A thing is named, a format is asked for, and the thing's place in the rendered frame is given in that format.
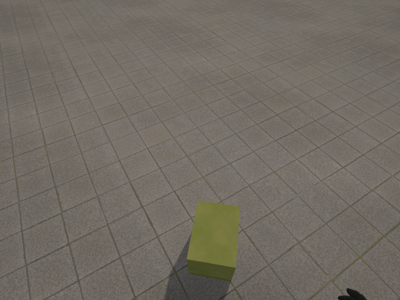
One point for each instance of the carton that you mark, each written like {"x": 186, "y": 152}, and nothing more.
{"x": 213, "y": 246}

